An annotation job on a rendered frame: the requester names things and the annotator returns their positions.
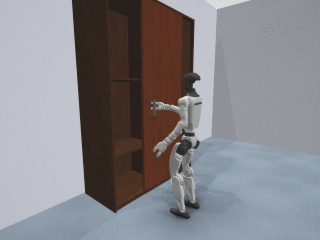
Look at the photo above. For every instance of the robot right hand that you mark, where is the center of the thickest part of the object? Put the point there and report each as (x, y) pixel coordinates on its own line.
(160, 106)

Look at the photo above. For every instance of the robot left upper arm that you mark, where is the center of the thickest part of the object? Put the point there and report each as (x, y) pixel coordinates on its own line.
(183, 104)

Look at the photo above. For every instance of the robot right shin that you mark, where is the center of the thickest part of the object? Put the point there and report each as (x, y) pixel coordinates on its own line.
(190, 186)

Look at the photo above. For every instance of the right robot forearm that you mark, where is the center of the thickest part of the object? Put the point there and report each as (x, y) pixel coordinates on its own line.
(171, 108)

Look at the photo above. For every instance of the handle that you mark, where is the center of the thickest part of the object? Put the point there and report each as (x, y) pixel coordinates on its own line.
(154, 107)

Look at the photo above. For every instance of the wardrobe door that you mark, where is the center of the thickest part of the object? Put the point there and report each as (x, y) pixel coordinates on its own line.
(185, 60)
(161, 68)

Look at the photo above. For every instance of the robot left hand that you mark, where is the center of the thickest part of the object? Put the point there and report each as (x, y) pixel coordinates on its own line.
(161, 147)

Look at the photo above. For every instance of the left robot foot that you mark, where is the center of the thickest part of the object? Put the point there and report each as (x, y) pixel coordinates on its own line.
(176, 211)

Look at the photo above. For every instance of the left robot forearm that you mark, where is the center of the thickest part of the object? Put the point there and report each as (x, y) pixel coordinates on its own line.
(174, 134)

